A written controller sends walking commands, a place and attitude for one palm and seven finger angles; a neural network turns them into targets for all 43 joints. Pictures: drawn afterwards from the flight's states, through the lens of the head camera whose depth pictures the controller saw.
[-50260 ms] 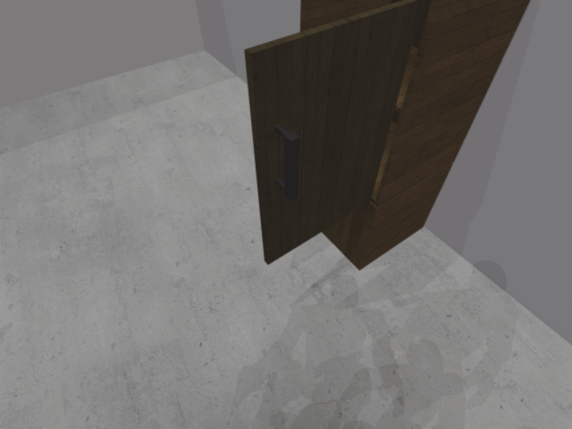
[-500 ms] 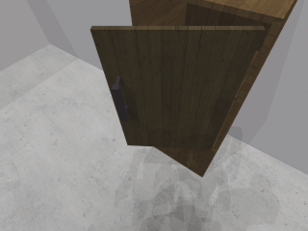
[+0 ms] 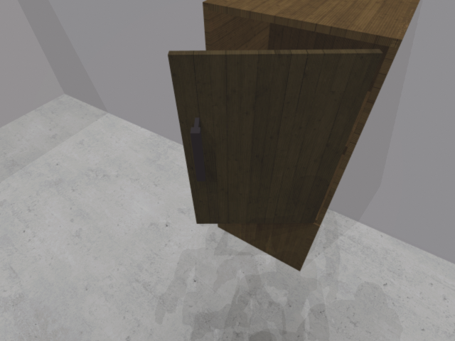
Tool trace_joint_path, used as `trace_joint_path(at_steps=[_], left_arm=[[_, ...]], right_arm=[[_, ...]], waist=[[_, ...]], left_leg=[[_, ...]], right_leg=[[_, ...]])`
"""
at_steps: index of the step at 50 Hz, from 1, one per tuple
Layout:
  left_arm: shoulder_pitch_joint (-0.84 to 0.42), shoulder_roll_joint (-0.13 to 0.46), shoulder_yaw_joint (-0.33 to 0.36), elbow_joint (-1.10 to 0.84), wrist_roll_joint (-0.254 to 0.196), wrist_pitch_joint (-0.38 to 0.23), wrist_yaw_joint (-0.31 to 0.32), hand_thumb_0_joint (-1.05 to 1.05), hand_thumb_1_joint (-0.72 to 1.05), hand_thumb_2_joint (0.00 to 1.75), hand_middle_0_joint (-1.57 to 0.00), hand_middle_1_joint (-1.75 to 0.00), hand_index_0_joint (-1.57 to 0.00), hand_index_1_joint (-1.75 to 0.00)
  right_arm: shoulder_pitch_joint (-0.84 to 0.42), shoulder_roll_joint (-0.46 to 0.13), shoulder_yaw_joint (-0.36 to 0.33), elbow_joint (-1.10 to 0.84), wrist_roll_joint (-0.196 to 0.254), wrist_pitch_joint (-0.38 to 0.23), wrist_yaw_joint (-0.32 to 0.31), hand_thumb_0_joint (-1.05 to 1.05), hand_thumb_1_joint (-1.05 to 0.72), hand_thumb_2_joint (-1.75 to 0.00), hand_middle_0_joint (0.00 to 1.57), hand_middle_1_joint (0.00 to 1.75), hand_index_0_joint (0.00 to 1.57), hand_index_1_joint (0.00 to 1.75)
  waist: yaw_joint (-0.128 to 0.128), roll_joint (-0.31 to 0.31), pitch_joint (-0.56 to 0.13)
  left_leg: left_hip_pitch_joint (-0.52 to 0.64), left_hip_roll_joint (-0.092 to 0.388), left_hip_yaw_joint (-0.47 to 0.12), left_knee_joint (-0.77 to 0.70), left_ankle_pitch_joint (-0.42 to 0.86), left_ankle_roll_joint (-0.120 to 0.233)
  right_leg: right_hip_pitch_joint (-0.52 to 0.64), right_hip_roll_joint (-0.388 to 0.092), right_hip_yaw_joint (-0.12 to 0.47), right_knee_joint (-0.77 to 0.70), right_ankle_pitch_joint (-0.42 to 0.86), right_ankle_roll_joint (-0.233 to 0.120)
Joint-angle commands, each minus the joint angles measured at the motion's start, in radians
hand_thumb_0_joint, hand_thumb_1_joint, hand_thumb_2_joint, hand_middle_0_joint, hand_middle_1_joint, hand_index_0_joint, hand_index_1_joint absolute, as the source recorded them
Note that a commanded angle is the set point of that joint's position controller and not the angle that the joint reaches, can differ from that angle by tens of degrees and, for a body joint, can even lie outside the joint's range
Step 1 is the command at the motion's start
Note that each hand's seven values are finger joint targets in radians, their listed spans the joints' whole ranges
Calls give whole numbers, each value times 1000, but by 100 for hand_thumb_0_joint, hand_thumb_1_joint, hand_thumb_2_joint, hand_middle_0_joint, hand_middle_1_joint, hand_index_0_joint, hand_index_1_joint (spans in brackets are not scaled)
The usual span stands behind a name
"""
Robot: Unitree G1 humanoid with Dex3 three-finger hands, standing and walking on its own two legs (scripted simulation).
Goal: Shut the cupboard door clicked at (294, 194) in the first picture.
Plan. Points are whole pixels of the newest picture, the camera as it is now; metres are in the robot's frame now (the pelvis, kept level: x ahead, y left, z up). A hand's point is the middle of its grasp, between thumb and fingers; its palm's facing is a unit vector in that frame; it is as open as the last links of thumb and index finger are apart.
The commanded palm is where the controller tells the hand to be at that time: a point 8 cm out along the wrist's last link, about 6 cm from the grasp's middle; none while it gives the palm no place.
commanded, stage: come to a stop and stand still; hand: left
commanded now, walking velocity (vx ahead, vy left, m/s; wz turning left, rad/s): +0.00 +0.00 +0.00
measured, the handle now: (199, 150) +0.53 +0.10 +0.03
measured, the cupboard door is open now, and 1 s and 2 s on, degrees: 32 32 32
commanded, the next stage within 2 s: look again from close up in 0.12 s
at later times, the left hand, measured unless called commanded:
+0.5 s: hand out of the picture +0.03 +0.15 -0.17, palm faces -0.01 -0.98 -0.20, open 7.3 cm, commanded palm none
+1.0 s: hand (157, 275) +0.23 +0.14 +0.00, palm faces +0.21 -0.98 -0.06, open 7.1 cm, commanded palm +0.14 +0.19 -0.06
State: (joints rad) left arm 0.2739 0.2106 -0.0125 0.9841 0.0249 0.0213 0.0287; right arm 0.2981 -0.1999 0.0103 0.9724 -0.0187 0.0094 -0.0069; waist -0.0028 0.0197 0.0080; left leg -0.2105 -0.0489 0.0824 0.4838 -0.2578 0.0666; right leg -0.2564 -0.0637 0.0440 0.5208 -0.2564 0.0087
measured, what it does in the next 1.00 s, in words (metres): shifts its weight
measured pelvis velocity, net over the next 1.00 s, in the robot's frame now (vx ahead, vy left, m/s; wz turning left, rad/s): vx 0.03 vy -0.05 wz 0.04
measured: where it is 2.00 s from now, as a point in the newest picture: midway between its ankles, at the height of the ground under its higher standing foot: outside the picture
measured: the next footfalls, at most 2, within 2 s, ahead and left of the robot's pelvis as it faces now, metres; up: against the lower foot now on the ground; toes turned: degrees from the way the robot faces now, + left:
none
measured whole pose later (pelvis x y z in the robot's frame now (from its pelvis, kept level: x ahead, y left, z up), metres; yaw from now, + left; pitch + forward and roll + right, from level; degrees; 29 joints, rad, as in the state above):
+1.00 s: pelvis +0.03 -0.05 -0.03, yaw +2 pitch +7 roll +2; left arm 0.38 0.15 0.15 0.16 -0.20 -0.38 -0.08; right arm 0.26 -0.22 -0.05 0.75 0.01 -0.30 -0.02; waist -0.03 0.00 -0.11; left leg -0.49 0.00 0.02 0.80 -0.42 -0.02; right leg -0.53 -0.03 -0.04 0.85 -0.44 -0.02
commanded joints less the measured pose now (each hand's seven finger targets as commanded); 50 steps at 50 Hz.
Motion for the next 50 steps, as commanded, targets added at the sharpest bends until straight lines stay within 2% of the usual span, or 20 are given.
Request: trace_joint_path(at_steps=[1, 3, 5, 10, 15, 27, 34, 38, 39, 40, 41, 42, 43, 44, 45, 46, 47, 48, 49, 50], left_arm=[[48, 89, 23, -28, -2, -17, 0, 0, 90, 90, -20, -30, -20, -30], [48, 88, 23, -20, -3, -22, -1, 0, 90, 90, -20, -30, -20, -30], [50, 83, 20, -5, -5, -25, 0, 0, 90, 90, -20, -30, -20, -30], [62, 76, 16, 29, -8, -34, 2, 0, 90, 90, -20, -30, -20, -30], [64, 69, 14, 57, -10, -37, 6, 0, 90, 90, -20, -30, -20, -30], [45, 66, 16, 73, -10, -42, 9, 0, 90, 90, -20, -30, -20, -30], [26, 83, 21, 64, -11, -47, 8, 0, 90, 90, -20, -30, -20, -30], [17, 90, 25, 59, -11, -49, 8, 0, 90, 90, -20, -30, -20, -30], [102, 88, 32, 100, -3, -61, 50, 0, 90, 90, -20, -30, -20, -30], [-784, 713, 499, -1560, -128, -345, 68, 0, 90, 90, -20, -30, -20, -30], [-10, 136, 59, -1149, -139, -246, 76, 0, 90, 90, -22, -32, -22, -32], [248, -88, -6, -1137, -210, -114, 76, 0, 90, 90, -24, -34, -24, -34], [92, -16, 46, -1070, -175, -132, 74, 0, 90, 90, -25, -36, -25, -36], [125, -17, 104, -1009, -189, -169, 45, 0, 90, 90, -27, -38, -27, -38], [214, -10, 134, -906, -194, -226, 7, 0, 90, 90, -29, -40, -29, -40], [300, -23, 173, -813, -212, -309, -41, 0, 90, 90, -31, -42, -31, -42], [419, -42, 203, -738, -233, -391, -113, 0, 90, 90, -33, -44, -33, -44], [444, -37, 234, -746, -256, -493, -182, 0, 90, 90, -35, -46, -35, -46], [456, -32, 243, -752, -273, -588, -257, 0, 90, 90, -36, -48, -36, -48], [404, 2, 261, -765, -292, -674, -331, 0, 90, 90, -38, -50, -38, -50]], right_arm=[[-18, -129, -32, -49, -1, -30, -6, 0, -90, -90, 20, 30, 20, 30], [-3, -124, -29, -36, 1, -33, -7, 0, -90, -90, 20, 30, 20, 30], [6, -119, -28, -18, 2, -35, -9, 0, -90, -90, 20, 30, 20, 30], [21, -104, -23, 21, 8, -44, -13, 0, -90, -90, 20, 30, 20, 30], [24, -90, -20, 52, 12, -49, -19, 0, -90, -90, 20, 30, 20, 30], [-11, -68, -23, 80, 11, -45, -25, 0, -90, -90, 20, 30, 20, 30], [-29, -82, -24, 86, 7, -48, -26, 0, -90, -90, 20, 30, 20, 30], [-33, -84, -25, 90, 8, -46, -27, 0, -90, -90, 20, 30, 20, 30], [-82, -110, -37, 33, 20, -46, -19, 0, -90, -90, 20, 30, 20, 30], [27, -299, -82, -231, 29, -242, -123, 0, -90, -90, 20, 30, 20, 30], [-68, -168, -26, -235, 88, -317, -141, 0, -90, -90, 20, 30, 20, 30], [-126, -130, -20, -281, 76, -356, -111, 0, -90, -90, 20, 30, 20, 30], [-77, -116, -52, -262, 64, -378, -70, 0, -90, -90, 20, 30, 20, 30], [-84, -140, -87, -296, 49, -383, -52, 0, -90, -90, 20, 30, 20, 30], [-99, -145, -95, -323, 36, -381, -42, 0, -90, -90, 20, 30, 20, 30], [-111, -139, -101, -342, 29, -376, -33, 0, -90, -90, 20, 30, 20, 30], [-117, -138, -107, -365, 30, -374, -18, 0, -90, -90, 20, 30, 20, 30], [-124, -132, -114, -380, 20, -368, -6, 0, -90, -90, 20, 30, 20, 30], [-144, -133, -120, -401, 17, -367, 2, 0, -90, -90, 20, 30, 20, 30], [-157, -135, -123, -421, 19, -369, 7, 0, -90, -90, 20, 30, 20, 30]], waist=[[21, 9, 84], [17, -12, 74], [13, -5, 72], [9, -32, 43], [4, -27, 28], [4, -37, 40], [5, -24, -6], [5, -43, -7], [23, -68, -14], [-101, 18, -400], [-32, 361, -496], [10, 381, -383], [-33, 139, -148], [-18, 48, -18], [-14, -127, 38], [-3, -278, 40], [37, -244, -2], [59, -309, -104], [74, -289, -163], [68, -250, -188]], left_leg=[[-138, 160, -219, -255, -264, 2], [-126, 154, -208, -240, -225, 1], [-101, 153, -202, -233, -189, -2], [-40, 146, -157, -183, -31, -8], [9, 144, -128, -139, 108, -13], [34, 144, -107, -106, 169, -26], [66, 147, -101, -91, 245, -34], [67, 148, -95, -88, 250, -39], [24, 174, -64, 95, 325, -68], [326, 126, -90, 171, 552, -43], [352, 95, -125, 111, 635, -53], [255, 104, -139, 81, 746, -87], [51, 109, -136, 53, 620, -90], [-105, 86, -133, 109, 417, -98], [-240, 59, -123, 168, 248, -85], [-336, 42, -116, 228, 161, -77], [-378, 26, -102, 288, 196, -86], [-442, 19, -90, 352, 186, -97], [-501, 11, -75, 409, 150, -100], [-562, 5, -69, 460, 92, -102]], right_leg=[[-1, 6, 7, -60, -78, -38], [7, -2, 22, -72, -66, -42], [-2, -6, 29, -77, -44, -42], [16, -23, 43, -87, 48, -39], [25, -28, 46, -83, 128, -32], [31, -33, 59, -92, 216, -38], [68, -40, 59, -85, 311, -42], [82, -43, 57, -88, 347, -44], [93, -90, 76, -75, 618, -22], [131, 13, -15, 160, 550, -22], [-29, 75, -103, 288, 279, -15], [-74, 66, -145, 307, 75, -17], [-165, 52, -132, 179, 56, -16], [-191, 53, -143, 109, 107, -23], [-226, 46, -142, 111, 157, -22], [-276, 44, -133, 148, 154, -11], [-263, 35, -116, 226, 292, -15], [-260, 33, -111, 314, 357, -11], [-276, 28, -84, 378, 382, -6], [-312, 19, -46, 411, 314, -7]])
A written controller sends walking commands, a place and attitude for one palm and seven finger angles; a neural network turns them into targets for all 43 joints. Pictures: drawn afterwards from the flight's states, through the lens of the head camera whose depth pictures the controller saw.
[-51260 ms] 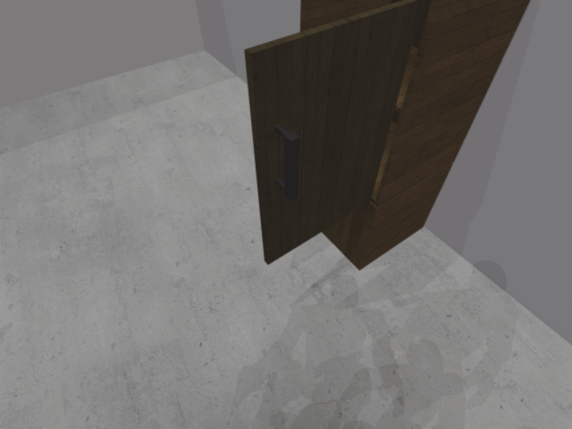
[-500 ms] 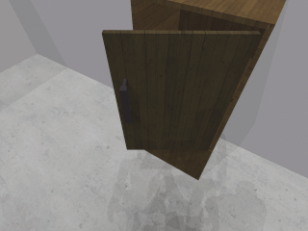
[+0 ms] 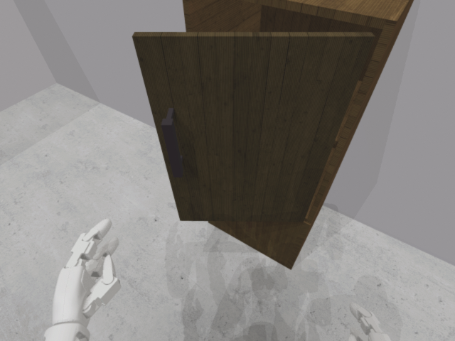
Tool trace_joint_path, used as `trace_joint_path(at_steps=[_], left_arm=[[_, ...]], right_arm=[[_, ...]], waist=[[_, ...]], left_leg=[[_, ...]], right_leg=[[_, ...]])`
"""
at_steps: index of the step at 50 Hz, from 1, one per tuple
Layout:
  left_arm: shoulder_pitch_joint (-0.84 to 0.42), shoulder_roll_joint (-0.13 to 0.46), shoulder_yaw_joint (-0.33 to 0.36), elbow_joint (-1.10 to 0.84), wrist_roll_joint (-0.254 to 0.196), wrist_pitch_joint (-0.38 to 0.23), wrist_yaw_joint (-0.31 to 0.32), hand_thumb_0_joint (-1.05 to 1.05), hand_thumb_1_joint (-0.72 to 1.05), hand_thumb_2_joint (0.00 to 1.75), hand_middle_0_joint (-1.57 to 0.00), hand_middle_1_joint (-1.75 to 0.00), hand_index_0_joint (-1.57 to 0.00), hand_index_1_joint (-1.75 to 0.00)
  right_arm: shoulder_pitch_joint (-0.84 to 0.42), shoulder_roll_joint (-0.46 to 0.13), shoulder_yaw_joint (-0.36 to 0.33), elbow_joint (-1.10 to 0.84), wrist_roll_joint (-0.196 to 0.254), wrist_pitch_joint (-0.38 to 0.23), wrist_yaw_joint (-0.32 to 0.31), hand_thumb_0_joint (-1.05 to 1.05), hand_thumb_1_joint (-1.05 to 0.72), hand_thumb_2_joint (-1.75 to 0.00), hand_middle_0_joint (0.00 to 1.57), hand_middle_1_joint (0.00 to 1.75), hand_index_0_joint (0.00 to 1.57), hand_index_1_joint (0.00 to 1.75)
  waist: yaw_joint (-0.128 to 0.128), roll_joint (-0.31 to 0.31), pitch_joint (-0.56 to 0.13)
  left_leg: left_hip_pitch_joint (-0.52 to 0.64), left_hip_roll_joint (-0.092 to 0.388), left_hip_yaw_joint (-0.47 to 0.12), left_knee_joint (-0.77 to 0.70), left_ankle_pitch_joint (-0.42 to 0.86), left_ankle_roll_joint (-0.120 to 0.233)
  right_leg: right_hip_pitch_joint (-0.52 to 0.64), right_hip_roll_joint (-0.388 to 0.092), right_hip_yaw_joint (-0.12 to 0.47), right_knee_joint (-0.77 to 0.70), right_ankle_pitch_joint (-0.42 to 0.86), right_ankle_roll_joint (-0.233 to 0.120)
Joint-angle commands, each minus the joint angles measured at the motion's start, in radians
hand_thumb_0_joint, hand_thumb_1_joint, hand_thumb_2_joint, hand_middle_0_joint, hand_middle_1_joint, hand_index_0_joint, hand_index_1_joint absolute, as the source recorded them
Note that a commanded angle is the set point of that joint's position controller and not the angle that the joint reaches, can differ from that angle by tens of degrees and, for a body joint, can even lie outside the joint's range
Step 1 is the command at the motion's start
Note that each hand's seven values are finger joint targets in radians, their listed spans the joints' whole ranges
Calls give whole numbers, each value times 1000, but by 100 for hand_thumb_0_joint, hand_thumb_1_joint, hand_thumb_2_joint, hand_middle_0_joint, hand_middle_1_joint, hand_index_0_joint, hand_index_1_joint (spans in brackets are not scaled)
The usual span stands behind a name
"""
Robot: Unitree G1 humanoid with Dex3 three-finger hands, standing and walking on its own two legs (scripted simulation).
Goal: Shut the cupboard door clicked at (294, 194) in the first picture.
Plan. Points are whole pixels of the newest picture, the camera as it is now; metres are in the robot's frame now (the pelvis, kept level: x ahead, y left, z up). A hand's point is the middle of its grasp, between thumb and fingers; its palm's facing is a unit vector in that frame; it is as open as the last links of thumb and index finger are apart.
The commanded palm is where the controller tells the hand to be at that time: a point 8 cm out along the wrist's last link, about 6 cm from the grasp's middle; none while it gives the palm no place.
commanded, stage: raise the hand and make a fist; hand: left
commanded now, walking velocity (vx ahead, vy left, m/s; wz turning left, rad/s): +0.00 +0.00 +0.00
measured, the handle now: (174, 144) +0.51 +0.14 +0.06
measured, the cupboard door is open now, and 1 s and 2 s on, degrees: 32 32 32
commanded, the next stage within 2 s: bring the fist close to the handle in 1.70 s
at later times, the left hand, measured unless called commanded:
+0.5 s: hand (107, 320) +0.17 +0.20 +0.00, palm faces -0.01 -1.00 -0.02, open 4.7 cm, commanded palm +0.13 +0.25 +0.01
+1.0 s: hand (88, 301) +0.18 +0.22 +0.04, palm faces +0.03 -1.00 -0.03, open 3.1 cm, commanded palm +0.16 +0.27 +0.04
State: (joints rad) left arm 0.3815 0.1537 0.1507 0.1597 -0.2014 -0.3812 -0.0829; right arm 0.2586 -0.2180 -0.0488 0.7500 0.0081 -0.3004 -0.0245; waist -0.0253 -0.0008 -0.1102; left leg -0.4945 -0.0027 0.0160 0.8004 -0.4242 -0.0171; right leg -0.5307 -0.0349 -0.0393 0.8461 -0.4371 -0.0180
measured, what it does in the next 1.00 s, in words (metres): stands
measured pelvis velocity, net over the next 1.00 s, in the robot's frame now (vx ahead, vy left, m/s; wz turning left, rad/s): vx -0.03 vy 0.03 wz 0.01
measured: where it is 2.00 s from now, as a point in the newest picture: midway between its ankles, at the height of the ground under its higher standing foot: outside the picture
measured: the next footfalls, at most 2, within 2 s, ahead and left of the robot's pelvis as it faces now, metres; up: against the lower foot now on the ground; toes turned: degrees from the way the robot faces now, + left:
none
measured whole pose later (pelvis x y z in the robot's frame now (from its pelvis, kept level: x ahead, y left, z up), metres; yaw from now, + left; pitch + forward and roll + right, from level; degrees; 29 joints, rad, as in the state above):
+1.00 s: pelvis -0.03 +0.03 -0.03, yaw +0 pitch +10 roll -3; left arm 0.43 0.24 0.14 -0.15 -0.27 -0.30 -0.21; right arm 0.25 -0.23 0.04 0.46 0.01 -0.20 -0.05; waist 0.02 0.03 -0.12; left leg -0.75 0.00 -0.04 1.07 -0.51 0.02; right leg -0.72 -0.02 -0.07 1.01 -0.47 0.01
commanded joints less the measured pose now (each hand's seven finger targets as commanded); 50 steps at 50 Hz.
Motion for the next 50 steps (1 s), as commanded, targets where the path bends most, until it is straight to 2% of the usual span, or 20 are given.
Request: trace_joint_path(at_steps=[1, 2, 4, 5, 6, 7, 10, 12, 14, 16, 19, 22, 28, 30, 32, 35, 38, 41, 44, 50], left_arm=[[255, 106, 129, 50, -81, -317, -278, 0, 90, 90, -40, -52, -40, -52], [235, 167, 188, 50, -98, -309, -311, 0, 90, 90, -42, -54, -42, -54], [122, 197, 195, -97, -145, -255, -341, 0, 90, 90, -46, -58, -46, -58], [82, 200, 196, -145, -162, -227, -334, 0, 90, 90, -47, -60, -47, -60], [7, 194, 177, -218, -169, -217, -320, 0, 90, 90, -49, -62, -49, -62], [-79, 208, 167, -312, -177, -222, -306, 0, 90, 90, -51, -64, -51, -64], [-135, 193, 96, -469, -145, -241, -267, 0, 90, 90, -57, -70, -57, -70], [-179, 199, 61, -504, -127, -229, -260, 0, 90, 90, -60, -74, -60, -74], [-125, 191, 54, -418, -123, -178, -264, 0, 90, 90, -64, -78, -64, -78], [-78, 202, 70, -378, -123, -110, -267, 0, 90, 90, -68, -82, -68, -82], [-3, 212, 110, -364, -128, -9, -249, 0, 90, 90, -73, -88, -73, -88], [36, 230, 160, -380, -128, 30, -199, 0, 90, 90, -79, -94, -79, -94], [13, 187, 103, -427, -112, -51, -151, 0, 90, 90, -90, -106, -90, -106], [24, 167, 67, -443, -105, -70, -157, 0, 90, 90, -93, -110, -93, -110], [26, 173, 63, -432, -104, -65, -161, 0, 90, 90, -97, -114, -97, -114], [21, 186, 73, -461, -103, -58, -159, 0, 90, 90, -102, -120, -102, -120], [20, 192, 68, -529, -90, -45, -138, 0, 90, 90, -108, -126, -108, -126], [29, 183, 64, -541, -87, -29, -119, 0, 90, 90, -113, -132, -113, -132], [34, 164, 49, -512, -83, -2, -121, 0, 90, 90, -119, -138, -119, -138], [-17, 182, 57, -513, -85, 40, -138, 0, 90, 90, -130, -150, -130, -150]], right_arm=[[-127, -126, -65, -235, -3, -60, 26, 0, -90, -90, 20, 30, 20, 30], [-122, -130, -67, -259, 2, -49, 24, 0, -90, -90, 20, 30, 20, 30], [-158, -134, -59, -351, 18, -39, 9, 0, -90, -90, 20, 30, 20, 30], [-158, -129, -53, -374, 24, -37, -2, 0, -90, -90, 20, 30, 20, 30], [-145, -129, -48, -388, 25, -39, -11, 0, -90, -90, 20, 30, 20, 30], [-125, -127, -43, -391, 24, -39, -19, 0, -90, -90, 20, 30, 20, 30], [-92, -133, -35, -387, 19, -44, -42, 0, -90, -90, 20, 30, 20, 30], [-75, -143, -24, -371, 14, -43, -57, 0, -90, -90, 20, 30, 20, 30], [-75, -142, -18, -359, 21, -34, -65, 0, -90, -90, 20, 30, 20, 30], [-79, -142, -12, -366, 28, -23, -68, 0, -90, -90, 20, 30, 20, 30], [-92, -127, -8, -391, 34, -5, -66, 0, -90, -90, 20, 30, 20, 30], [-107, -112, -1, -403, 26, 7, -61, 0, -90, -90, 20, 30, 20, 30], [-76, -128, 7, -398, 7, -6, -46, 0, -90, -90, 20, 30, 20, 30], [-64, -137, 7, -398, 6, -13, -43, 0, -90, -90, 20, 30, 20, 30], [-57, -145, 7, -399, 7, -11, -43, 0, -90, -90, 20, 30, 20, 30], [-47, -150, 5, -404, 8, -5, -45, 0, -90, -90, 20, 30, 20, 30], [-43, -149, 9, -416, 7, 5, -44, 0, -90, -90, 20, 30, 20, 30], [-32, -148, 10, -421, 6, 20, -40, 0, -90, -90, 20, 30, 20, 30], [-29, -145, 14, -426, 5, 38, -37, 0, -90, -90, 20, 30, 20, 30], [-24, -148, 24, -442, 9, 59, -37, 0, -90, -90, 20, 30, 20, 30]], waist=[[92, -177, -98], [107, -101, -120], [103, -33, -221], [94, -29, -221], [73, -12, -225], [48, -30, -226], [15, 26, -234], [-14, 28, -225], [-13, 3, -170], [10, 23, -170], [48, 5, -198], [74, 11, -182], [44, -2, -163], [37, 28, -172], [33, 32, -146], [37, 35, -166], [44, 103, -187], [37, 78, -189], [32, 73, -153], [28, 71, -154]], left_leg=[[-326, -48, 5, 185, 207, -11], [-349, -51, 13, 215, 183, -2], [-377, -60, 29, 247, 112, 15], [-393, -55, 25, 263, 71, 21], [-392, -45, 15, 275, 47, 27], [-409, -35, 5, 306, 25, 33], [-358, -11, -18, 308, 27, 48], [-346, -1, -33, 312, 31, 56], [-379, -1, -41, 298, -4, 51], [-388, -5, -43, 270, -23, 47], [-366, -11, -44, 224, 4, 43], [-351, -12, -50, 188, 23, 38], [-305, -10, -69, 139, 29, 35], [-268, -8, -73, 121, 25, 35], [-266, -9, -77, 110, 15, 35], [-244, -10, -80, 94, 24, 31], [-183, -7, -88, 70, 77, 27], [-154, -1, -92, 62, 128, 20], [-151, -2, -89, 55, 146, 17], [-128, -3, -84, 44, 159, 17]], right_leg=[[-58, -21, 82, 96, 408, 16], [-52, -34, 133, 94, 352, 10], [-43, -36, 184, 59, 139, 15], [-67, -34, 209, 29, 35, 21], [-105, -26, 207, 23, -43, 21], [-125, -23, 230, 18, -92, 27], [-186, 3, 182, 34, -108, 10], [-220, 22, 148, 57, -102, 3], [-233, 26, 136, 40, -148, 6], [-211, 27, 125, 25, -187, 4], [-142, 20, 111, 9, -169, 7], [-113, 24, 91, 3, -151, 2], [-155, 36, 20, 43, -83, -3], [-174, 42, -7, 62, -51, -6], [-175, 47, -14, 60, -45, -8], [-157, 46, -22, 61, -20, -9], [-139, 52, -40, 73, 48, -16], [-125, 57, -54, 73, 101, -13], [-117, 59, -58, 61, 126, -11], [-80, 62, -53, 35, 154, -12]])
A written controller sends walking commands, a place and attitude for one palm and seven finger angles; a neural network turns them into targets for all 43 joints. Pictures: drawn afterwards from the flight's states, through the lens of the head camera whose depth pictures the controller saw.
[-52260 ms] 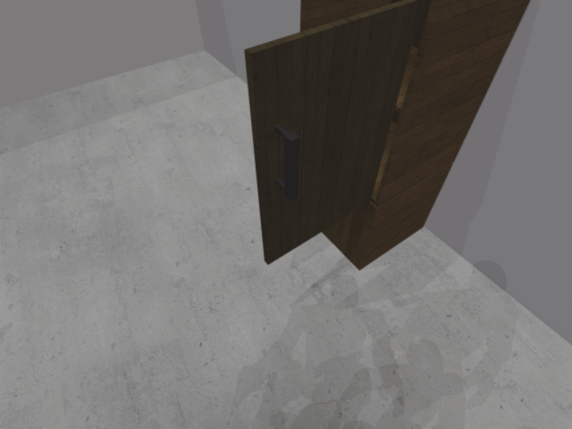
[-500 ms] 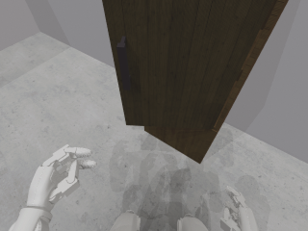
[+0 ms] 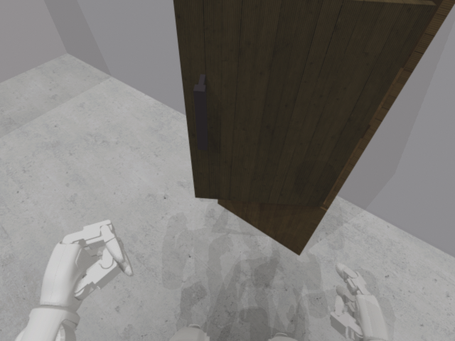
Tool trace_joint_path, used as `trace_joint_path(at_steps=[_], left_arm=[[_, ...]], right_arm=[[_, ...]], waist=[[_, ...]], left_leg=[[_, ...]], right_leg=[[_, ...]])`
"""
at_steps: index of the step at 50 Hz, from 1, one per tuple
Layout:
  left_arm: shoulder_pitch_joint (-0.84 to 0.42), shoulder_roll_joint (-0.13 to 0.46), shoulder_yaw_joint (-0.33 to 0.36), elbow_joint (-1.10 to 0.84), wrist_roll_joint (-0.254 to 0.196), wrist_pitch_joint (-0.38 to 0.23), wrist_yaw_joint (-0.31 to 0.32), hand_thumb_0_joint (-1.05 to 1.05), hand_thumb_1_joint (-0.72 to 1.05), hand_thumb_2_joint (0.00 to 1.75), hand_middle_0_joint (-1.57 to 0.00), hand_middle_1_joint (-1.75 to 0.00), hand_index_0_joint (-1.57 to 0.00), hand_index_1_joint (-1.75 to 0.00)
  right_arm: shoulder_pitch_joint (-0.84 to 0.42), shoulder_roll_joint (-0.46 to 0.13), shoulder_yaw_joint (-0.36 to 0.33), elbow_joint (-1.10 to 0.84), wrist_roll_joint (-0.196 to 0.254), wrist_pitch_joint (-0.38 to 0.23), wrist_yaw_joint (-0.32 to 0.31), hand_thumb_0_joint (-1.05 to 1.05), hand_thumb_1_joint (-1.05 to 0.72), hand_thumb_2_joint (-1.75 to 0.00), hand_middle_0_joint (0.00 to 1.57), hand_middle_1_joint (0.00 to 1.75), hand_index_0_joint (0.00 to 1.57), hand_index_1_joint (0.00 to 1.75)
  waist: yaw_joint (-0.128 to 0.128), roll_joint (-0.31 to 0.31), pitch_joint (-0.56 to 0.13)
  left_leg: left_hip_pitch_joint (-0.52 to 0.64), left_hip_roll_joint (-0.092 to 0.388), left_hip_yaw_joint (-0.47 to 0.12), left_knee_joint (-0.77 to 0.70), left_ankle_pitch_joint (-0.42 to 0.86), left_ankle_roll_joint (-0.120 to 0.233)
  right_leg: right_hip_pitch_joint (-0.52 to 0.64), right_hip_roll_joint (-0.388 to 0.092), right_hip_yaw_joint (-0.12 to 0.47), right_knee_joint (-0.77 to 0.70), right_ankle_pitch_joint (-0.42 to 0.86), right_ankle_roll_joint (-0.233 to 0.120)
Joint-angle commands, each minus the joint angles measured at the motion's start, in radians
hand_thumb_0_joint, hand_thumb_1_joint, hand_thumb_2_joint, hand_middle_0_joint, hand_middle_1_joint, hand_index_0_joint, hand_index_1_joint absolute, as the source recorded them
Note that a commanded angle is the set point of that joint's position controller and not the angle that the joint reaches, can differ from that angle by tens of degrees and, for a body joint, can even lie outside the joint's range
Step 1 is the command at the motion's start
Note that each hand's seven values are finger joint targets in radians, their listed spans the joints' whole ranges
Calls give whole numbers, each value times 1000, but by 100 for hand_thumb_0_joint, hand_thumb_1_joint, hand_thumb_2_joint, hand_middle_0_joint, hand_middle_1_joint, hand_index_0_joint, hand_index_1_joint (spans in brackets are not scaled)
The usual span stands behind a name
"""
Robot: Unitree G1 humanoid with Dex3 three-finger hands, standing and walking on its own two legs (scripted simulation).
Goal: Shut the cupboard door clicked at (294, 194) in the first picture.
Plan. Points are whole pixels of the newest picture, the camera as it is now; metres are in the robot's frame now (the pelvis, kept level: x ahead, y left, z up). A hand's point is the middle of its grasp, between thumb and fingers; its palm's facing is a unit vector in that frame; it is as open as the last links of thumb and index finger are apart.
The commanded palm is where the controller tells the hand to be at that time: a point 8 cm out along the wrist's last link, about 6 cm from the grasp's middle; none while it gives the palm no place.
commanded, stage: raise the hand and make a fist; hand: left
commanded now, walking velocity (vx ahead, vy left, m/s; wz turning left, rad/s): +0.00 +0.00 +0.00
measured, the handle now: (202, 114) +0.54 +0.10 +0.09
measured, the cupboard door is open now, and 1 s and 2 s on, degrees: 32 32 32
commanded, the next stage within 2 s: bring the fist close to the handle in 0.70 s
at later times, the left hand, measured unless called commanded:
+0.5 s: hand (132, 244) +0.24 +0.16 +0.09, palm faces +0.00 -1.00 -0.04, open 3.1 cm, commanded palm +0.21 +0.22 +0.10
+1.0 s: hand (150, 235) +0.25 +0.14 +0.10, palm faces -0.01 -1.00 -0.03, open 3.1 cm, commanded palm +0.24 +0.19 +0.10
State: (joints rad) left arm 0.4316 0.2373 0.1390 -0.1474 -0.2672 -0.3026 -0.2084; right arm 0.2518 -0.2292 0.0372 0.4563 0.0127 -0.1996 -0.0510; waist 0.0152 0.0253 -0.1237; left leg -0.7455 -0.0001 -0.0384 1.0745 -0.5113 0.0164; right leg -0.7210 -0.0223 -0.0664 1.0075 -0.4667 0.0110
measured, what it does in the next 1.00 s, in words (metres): stands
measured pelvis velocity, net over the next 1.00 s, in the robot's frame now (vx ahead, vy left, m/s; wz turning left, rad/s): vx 0.00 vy -0.03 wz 0.01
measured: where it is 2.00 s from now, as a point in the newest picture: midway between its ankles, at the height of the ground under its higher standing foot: outside the picture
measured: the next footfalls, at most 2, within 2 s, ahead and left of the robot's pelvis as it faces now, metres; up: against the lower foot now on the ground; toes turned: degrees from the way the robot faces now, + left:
none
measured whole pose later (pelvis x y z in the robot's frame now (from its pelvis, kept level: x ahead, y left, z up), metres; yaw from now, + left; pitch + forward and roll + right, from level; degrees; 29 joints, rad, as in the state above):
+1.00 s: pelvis +0.00 -0.03 +0.01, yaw +0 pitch +8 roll -1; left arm 0.23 0.21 0.12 0.00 -0.27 -0.28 -0.23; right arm 0.26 -0.25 0.04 0.52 0.03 -0.20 -0.07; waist 0.02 0.05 -0.09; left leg -0.65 0.01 -0.05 0.97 -0.47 -0.02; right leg -0.65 -0.01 -0.07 0.95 -0.45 -0.02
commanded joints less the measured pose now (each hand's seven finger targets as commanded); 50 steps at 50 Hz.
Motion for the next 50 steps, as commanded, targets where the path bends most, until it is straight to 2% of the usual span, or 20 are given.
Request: trace_joint_path(at_steps=[1, 7, 9, 12, 13, 17, 21, 22, 24, 27, 28, 29, 32, 35, 36, 40, 45, 47, 49, 50], left_arm=[[-79, 105, 74, -206, -22, -37, -17, 0, 90, 90, -130, -150, -130, -150], [-132, 130, 98, -217, -31, -25, -26, 0, 90, 90, -130, -150, -130, -150], [-130, 119, 97, -196, -36, -16, -29, 0, 90, 90, -130, -150, -130, -150], [-136, 135, 111, -170, -41, -1, -34, 0, 90, 90, -130, -150, -130, -150], [-153, 128, 101, -189, -42, -1, -36, 0, 90, 90, -130, -150, -130, -150], [-134, 132, 121, -148, -52, 7, -40, 0, 90, 90, -130, -150, -130, -150], [-139, 118, 110, -131, -52, -4, -43, 0, 90, 90, -130, -150, -130, -150], [-141, 134, 123, -125, -52, -8, -40, 0, 90, 90, -130, -150, -130, -150], [-154, 130, 119, -134, -50, -21, -38, 0, 90, 90, -130, -150, -130, -150], [-164, 142, 124, -138, -48, -39, -33, 0, 90, 90, -130, -150, -130, -150], [-169, 138, 118, -151, -43, -44, -32, 0, 90, 90, -130, -150, -130, -150], [-163, 130, 115, -153, -44, -49, -30, 0, 90, 90, -130, -150, -130, -150], [-155, 132, 116, -123, -46, -49, -34, 0, 90, 90, -130, -150, -130, -150], [-163, 127, 111, -130, -46, -48, -37, 0, 90, 90, -130, -150, -130, -150], [-162, 125, 109, -113, -47, -43, -39, 0, 90, 90, -130, -150, -130, -150], [-172, 124, 108, -119, -48, -42, -43, 0, 90, 90, -130, -150, -130, -150], [-339, 77, 34, -101, -31, -49, -33, 0, 90, 90, -130, -150, -130, -150], [-377, 91, 37, -81, -22, -41, -23, 0, 90, 90, -130, -150, -130, -150], [-425, 77, 16, -43, -3, -25, -12, 0, 90, 90, -130, -150, -130, -150], [-459, 85, 25, -27, 2, -19, -3, 0, 90, 90, -130, -150, -130, -150]], right_arm=[[-15, -137, -61, -147, 4, -41, -12, 0, -90, -90, 20, 30, 20, 30], [-20, -136, -51, -142, 7, -42, -15, 0, -90, -90, 20, 30, 20, 30], [-15, -132, -50, -139, 9, -43, -15, 0, -90, -90, 20, 30, 20, 30], [-21, -136, -50, -131, 12, -43, -17, 0, -90, -90, 20, 30, 20, 30], [-23, -135, -50, -132, 13, -46, -16, 0, -90, -90, 20, 30, 20, 30], [-21, -136, -53, -122, 13, -47, -18, 0, -90, -90, 20, 30, 20, 30], [-21, -134, -56, -120, 13, -47, -16, 0, -90, -90, 20, 30, 20, 30], [-26, -136, -57, -118, 12, -48, -18, 0, -90, -90, 20, 30, 20, 30], [-25, -135, -58, -120, 13, -49, -17, 0, -90, -90, 20, 30, 20, 30], [-27, -135, -58, -117, 12, -50, -17, 0, -90, -90, 20, 30, 20, 30], [-31, -133, -59, -120, 13, -52, -16, 0, -90, -90, 20, 30, 20, 30], [-28, -130, -59, -117, 13, -54, -16, 0, -90, -90, 20, 30, 20, 30], [-27, -132, -59, -111, 12, -51, -17, 0, -90, -90, 20, 30, 20, 30], [-27, -131, -58, -111, 14, -50, -16, 0, -90, -90, 20, 30, 20, 30], [-29, -132, -58, -113, 14, -49, -18, 0, -90, -90, 20, 30, 20, 30], [-33, -129, -56, -113, 16, -51, -18, 0, -90, -90, 20, 30, 20, 30], [-33, -132, -54, -90, 16, -60, -22, 0, -90, -90, 20, 30, 20, 30], [-31, -137, -53, -85, 15, -62, -23, 0, -90, -90, 20, 30, 20, 30], [-32, -134, -52, -80, 16, -57, -23, 0, -90, -90, 20, 30, 20, 30], [-33, -134, -53, -73, 17, -55, -22, 0, -90, -90, 20, 30, 20, 30]], waist=[[-15, 35, -143], [-8, 59, -151], [-10, 26, -151], [-5, 19, -130], [-7, 37, -144], [2, -9, -139], [-4, -19, -119], [3, -20, -112], [1, -30, -124], [1, -22, -119], [-1, 2, -136], [0, -5, -143], [-2, -23, -116], [-2, -11, -131], [-7, -41, -114], [-2, -21, -120], [-33, -6, -115], [-25, -16, -126], [-31, -30, -137], [-29, -17, -135]], left_leg=[[125, -7, -27, -227, 256, -16], [149, -9, -25, -239, 280, -14], [152, -9, -20, -243, 290, -13], [142, -12, -15, -249, 283, -10], [154, -14, -11, -251, 287, -9], [145, -16, -3, -252, 307, -7], [136, -19, 9, -252, 289, -7], [123, -21, 9, -249, 284, -6], [123, -22, 14, -246, 272, -6], [117, -23, 17, -241, 255, -3], [127, -23, 22, -240, 256, -2], [132, -23, 21, -242, 264, -3], [114, -23, 19, -239, 259, -2], [128, -24, 20, -243, 263, -2], [118, -23, 22, -240, 249, -1], [122, -25, 22, -240, 246, -2], [141, -22, 13, -237, 225, 1], [134, -22, 9, -240, 222, 3], [139, -22, 13, -244, 219, 4], [143, -20, 11, -250, 221, 1]], right_leg=[[119, 48, -23, -131, 199, -40], [165, 50, -14, -150, 225, -43], [179, 47, -13, -161, 245, -38], [200, 45, -2, -182, 241, -38], [207, 41, 3, -186, 248, -37], [247, 36, 18, -206, 276, -34], [234, 28, 30, -218, 265, -26], [246, 26, 42, -224, 251, -28], [249, 20, 55, -231, 233, -25], [249, 19, 71, -241, 202, -25], [249, 15, 76, -241, 204, -23], [257, 16, 73, -237, 215, -23], [256, 17, 79, -242, 215, -22], [256, 16, 75, -239, 230, -21], [246, 15, 79, -248, 210, -17], [254, 12, 89, -253, 201, -18], [193, 21, 62, -231, 188, -21], [205, 22, 63, -230, 179, -25], [203, 18, 63, -231, 182, -21], [201, 19, 58, -228, 185, -24]])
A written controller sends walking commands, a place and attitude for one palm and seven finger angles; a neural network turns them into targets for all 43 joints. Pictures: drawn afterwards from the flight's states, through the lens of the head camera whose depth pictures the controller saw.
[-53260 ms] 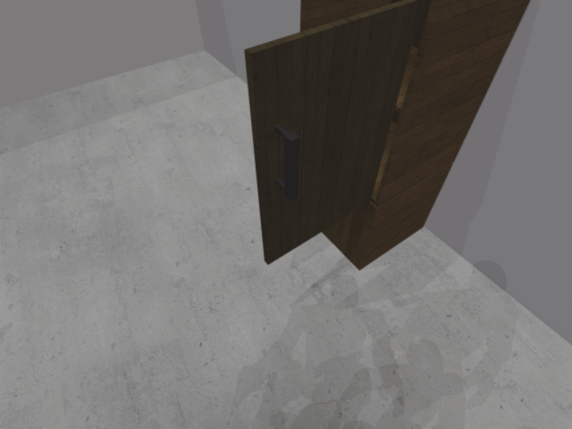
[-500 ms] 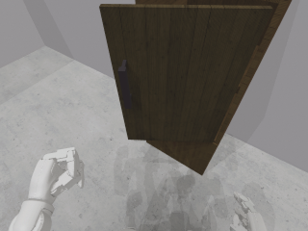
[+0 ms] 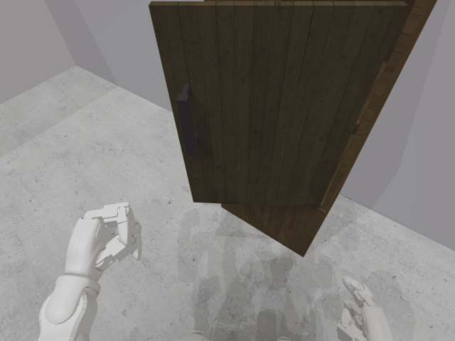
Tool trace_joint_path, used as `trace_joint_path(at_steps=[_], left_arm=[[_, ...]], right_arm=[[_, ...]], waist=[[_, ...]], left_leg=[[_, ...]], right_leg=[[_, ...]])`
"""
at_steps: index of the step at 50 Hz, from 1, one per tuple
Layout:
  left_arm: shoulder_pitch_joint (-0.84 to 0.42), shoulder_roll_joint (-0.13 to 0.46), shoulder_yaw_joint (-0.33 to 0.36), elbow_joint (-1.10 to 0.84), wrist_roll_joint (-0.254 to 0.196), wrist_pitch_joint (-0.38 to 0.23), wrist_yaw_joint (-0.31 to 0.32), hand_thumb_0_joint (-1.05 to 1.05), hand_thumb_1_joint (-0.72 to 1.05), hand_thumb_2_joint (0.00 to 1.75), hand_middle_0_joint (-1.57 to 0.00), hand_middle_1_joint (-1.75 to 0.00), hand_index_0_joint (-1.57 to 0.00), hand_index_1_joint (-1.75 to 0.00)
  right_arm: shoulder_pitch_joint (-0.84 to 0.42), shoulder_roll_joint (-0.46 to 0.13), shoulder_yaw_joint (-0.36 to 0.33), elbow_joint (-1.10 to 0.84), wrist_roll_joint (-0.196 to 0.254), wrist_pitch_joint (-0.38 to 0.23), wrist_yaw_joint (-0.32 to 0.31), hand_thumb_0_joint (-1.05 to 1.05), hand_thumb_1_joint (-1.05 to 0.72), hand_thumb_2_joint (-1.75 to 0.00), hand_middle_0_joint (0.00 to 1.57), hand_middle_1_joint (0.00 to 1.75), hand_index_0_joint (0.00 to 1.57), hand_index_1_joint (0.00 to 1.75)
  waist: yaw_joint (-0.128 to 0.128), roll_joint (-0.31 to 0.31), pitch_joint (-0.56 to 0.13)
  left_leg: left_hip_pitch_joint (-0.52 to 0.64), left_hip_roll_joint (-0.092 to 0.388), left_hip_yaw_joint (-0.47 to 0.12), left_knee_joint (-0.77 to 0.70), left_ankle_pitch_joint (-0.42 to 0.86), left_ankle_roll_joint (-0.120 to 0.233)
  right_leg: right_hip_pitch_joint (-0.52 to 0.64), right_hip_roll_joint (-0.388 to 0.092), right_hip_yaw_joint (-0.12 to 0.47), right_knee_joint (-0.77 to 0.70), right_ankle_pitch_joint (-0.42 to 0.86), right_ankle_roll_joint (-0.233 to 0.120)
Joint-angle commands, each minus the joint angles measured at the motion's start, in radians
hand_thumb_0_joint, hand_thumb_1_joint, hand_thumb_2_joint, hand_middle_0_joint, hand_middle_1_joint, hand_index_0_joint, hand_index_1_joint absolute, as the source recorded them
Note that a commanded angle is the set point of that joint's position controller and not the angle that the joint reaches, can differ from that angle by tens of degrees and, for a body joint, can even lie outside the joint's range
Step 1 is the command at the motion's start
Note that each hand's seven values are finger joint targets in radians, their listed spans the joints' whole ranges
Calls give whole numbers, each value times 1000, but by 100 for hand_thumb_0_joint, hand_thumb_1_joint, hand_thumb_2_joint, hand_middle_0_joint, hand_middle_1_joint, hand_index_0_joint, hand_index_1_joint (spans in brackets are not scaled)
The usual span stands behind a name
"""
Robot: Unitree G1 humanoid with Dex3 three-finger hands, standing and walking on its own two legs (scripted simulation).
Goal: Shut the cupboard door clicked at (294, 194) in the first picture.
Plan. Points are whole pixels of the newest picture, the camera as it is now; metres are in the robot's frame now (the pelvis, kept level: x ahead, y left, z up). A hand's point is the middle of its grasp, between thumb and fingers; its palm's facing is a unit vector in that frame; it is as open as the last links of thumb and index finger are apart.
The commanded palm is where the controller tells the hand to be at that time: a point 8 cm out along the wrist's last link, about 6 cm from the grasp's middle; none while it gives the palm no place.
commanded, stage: bring the fist close to the handle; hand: left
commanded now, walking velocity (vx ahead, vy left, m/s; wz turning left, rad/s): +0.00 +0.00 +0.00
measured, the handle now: (189, 121) +0.53 +0.13 +0.08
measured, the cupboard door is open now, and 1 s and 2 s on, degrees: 32 32 25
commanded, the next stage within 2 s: push the door shut along its arc in 1.20 s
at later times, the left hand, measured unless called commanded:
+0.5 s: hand (173, 183) +0.36 +0.13 +0.08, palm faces -0.03 -1.00 -0.02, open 3.1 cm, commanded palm +0.35 +0.18 +0.08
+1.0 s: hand (193, 156) +0.43 +0.10 +0.08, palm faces +0.00 -1.00 -0.01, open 3.1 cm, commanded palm +0.40 +0.16 +0.08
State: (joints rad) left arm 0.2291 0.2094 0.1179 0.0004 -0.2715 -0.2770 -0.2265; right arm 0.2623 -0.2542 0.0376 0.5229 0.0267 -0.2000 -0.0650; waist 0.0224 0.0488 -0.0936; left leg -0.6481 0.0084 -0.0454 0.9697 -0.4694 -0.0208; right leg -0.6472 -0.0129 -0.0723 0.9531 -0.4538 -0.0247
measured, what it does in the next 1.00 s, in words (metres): stands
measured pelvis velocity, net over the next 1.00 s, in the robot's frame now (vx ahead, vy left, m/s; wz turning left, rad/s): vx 0.00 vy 0.00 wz -0.05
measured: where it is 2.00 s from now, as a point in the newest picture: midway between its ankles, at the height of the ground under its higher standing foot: outside the picture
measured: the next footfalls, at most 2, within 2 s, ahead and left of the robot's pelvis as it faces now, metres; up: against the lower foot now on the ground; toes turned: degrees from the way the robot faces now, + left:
none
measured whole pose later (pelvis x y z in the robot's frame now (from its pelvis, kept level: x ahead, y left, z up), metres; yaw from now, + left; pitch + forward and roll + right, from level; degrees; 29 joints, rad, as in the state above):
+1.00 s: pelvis +0.00 +0.00 +0.00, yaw -3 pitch +13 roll +1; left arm -0.56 0.18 0.19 0.82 -0.12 -0.37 -0.01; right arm 0.34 -0.24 0.00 0.64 0.00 -0.04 0.00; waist -0.07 0.02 -0.11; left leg -0.71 0.02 0.01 0.91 -0.43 -0.02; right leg -0.74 0.00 -0.01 0.92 -0.41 -0.02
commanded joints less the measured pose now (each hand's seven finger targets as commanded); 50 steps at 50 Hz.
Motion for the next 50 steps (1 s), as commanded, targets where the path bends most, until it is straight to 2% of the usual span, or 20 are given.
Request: trace_joint_path(at_steps=[1, 7, 8, 15, 17, 20, 24, 25, 28, 31, 33, 34, 37, 38, 40, 42, 45, 48, 49, 50], left_arm=[[-271, 103, 36, -168, 14, -37, 23, 0, 90, 90, -130, -150, -130, -150], [-398, 131, 79, -53, 35, -12, 82, 0, 90, 90, -130, -150, -130, -150], [-439, 106, 56, -52, 40, -16, 87, 0, 90, 90, -130, -150, -130, -150], [-618, 79, 24, 90, 63, -37, 111, 0, 90, 90, -130, -150, -130, -150], [-653, 95, 40, 138, 69, -42, 120, 0, 90, 90, -130, -150, -130, -150], [-718, 64, 15, 150, 79, -58, 134, 0, 90, 90, -130, -150, -130, -150], [-777, 78, 37, 211, 93, -75, 165, 0, 90, 90, -130, -150, -130, -150], [-806, 56, 11, 220, 99, -79, 167, 0, 90, 90, -130, -150, -130, -150], [-873, 86, 44, 321, 110, -79, 186, 0, 90, 90, -130, -150, -130, -150], [-974, 74, 33, 344, 119, -100, 198, 0, 90, 90, -130, -150, -130, -150], [-1024, 75, 38, 398, 122, -108, 204, 0, 90, 90, -130, -150, -130, -150], [-1037, 93, 57, 429, 125, -114, 207, 0, 90, 90, -130, -150, -130, -150], [-1123, 81, 48, 477, 135, -132, 215, 0, 90, 90, -130, -150, -130, -150], [-1126, 60, 39, 523, 135, -131, 217, 0, 90, 90, -130, -150, -130, -150], [-1164, 93, 69, 574, 140, -139, 223, 0, 90, 90, -130, -150, -130, -150], [-1110, 132, 116, 619, 144, -142, 224, 0, 90, 90, -130, -150, -130, -150], [-1110, 112, 103, 623, 146, -153, 219, 0, 90, 90, -130, -150, -130, -150], [-1146, 156, 132, 621, 143, -170, 215, 0, 90, 90, -130, -150, -130, -150], [-1150, 157, 133, 612, 143, -177, 212, 0, 90, 90, -130, -150, -130, -150], [-1180, 137, 108, 590, 144, -187, 209, 0, 90, 90, -130, -150, -130, -150]], right_arm=[[-45, -109, -52, -141, 3, -52, -6, 0, -90, -90, 20, 30, 20, 30], [-50, -107, -49, -126, -2, -21, 1, 0, -90, -90, 20, 30, 20, 30], [-58, -101, -49, -124, -3, -19, 5, 0, -90, -90, 20, 30, 20, 30], [-36, -109, -56, -91, -3, 3, 14, 0, -90, -90, 20, 30, 20, 30], [-24, -115, -61, -82, -6, 11, 14, 0, -90, -90, 20, 30, 20, 30], [-17, -108, -64, -73, -6, 21, 21, 0, -90, -90, 20, 30, 20, 30], [2, -109, -72, -55, -10, 38, 28, 0, -90, -90, 20, 30, 20, 30], [2, -108, -71, -52, -10, 42, 30, 0, -90, -90, 20, 30, 20, 30], [15, -115, -72, -35, -11, 60, 30, 0, -90, -90, 20, 30, 20, 30], [21, -109, -74, -24, -13, 70, 33, 0, -90, -90, 20, 30, 20, 30], [34, -110, -76, -12, -16, 74, 33, 0, -90, -90, 20, 30, 20, 30], [41, -111, -79, -7, -16, 77, 34, 0, -90, -90, 20, 30, 20, 30], [62, -113, -82, 5, -20, 84, 39, 0, -90, -90, 20, 30, 20, 30], [66, -111, -84, 10, -21, 86, 42, 0, -90, -90, 20, 30, 20, 30], [80, -114, -85, 19, -24, 93, 45, 0, -90, -90, 20, 30, 20, 30], [92, -121, -86, 9, -28, 104, 49, 0, -90, -90, 20, 30, 20, 30], [93, -114, -86, -2, -27, 118, 56, 0, -90, -90, 20, 30, 20, 30], [99, -120, -88, -4, -26, 128, 53, 0, -90, -90, 20, 30, 20, 30], [96, -118, -89, -6, -25, 130, 52, 0, -90, -90, 20, 30, 20, 30], [95, -115, -87, -4, -26, 130, 53, 0, -90, -90, 20, 30, 20, 30]], waist=[[-32, -32, -173], [-18, -67, -197], [-23, -40, -211], [-45, -53, -224], [-45, -85, -237], [-45, -37, -286], [-45, -72, -318], [-54, -50, -313], [-66, -102, -274], [-74, -47, -308], [-84, -79, -326], [-79, -74, -327], [-91, -45, -357], [-98, -75, -352], [-96, -77, -356], [-73, -87, -368], [-73, -98, -363], [-83, -122, -354], [-82, -117, -357], [-86, -70, -364]], left_leg=[[52, -30, 16, -154, 181, 38], [48, -29, 26, -174, 195, 36], [63, -30, 31, -174, 207, 37], [73, -25, 38, -176, 209, 35], [66, -23, 36, -175, 219, 37], [102, -22, 40, -176, 267, 33], [99, -20, 43, -169, 306, 33], [105, -19, 45, -170, 303, 33], [71, -19, 45, -175, 270, 35], [86, -20, 52, -168, 275, 35], [78, -20, 51, -159, 283, 37], [66, -19, 50, -158, 272, 34], [85, -19, 47, -149, 300, 35], [78, -19, 50, -146, 294, 36], [49, -22, 54, -143, 281, 35], [31, -25, 59, -149, 289, 38], [22, -25, 68, -157, 276, 38], [2, -26, 72, -161, 244, 44], [2, -26, 77, -160, 234, 45], [20, -27, 75, -163, 238, 44]], right_leg=[[130, 11, 55, -168, 176, 10], [176, 8, 61, -180, 196, 11], [174, 6, 63, -177, 219, 11], [155, 6, 58, -177, 241, 12], [166, 8, 62, -177, 251, 13], [172, 8, 53, -157, 315, 8], [192, 8, 55, -147, 371, 10], [177, 8, 53, -147, 369, 10], [165, 9, 57, -162, 342, 14], [160, 9, 64, -157, 355, 12], [166, 11, 66, -154, 373, 15], [163, 11, 66, -152, 363, 14], [146, 17, 59, -138, 387, 10], [142, 17, 60, -143, 390, 14], [151, 15, 69, -144, 388, 16], [182, 17, 73, -145, 402, 14], [189, 16, 74, -153, 398, 15], [202, 15, 88, -168, 369, 21], [202, 13, 94, -174, 359, 22], [194, 15, 89, -169, 363, 18]])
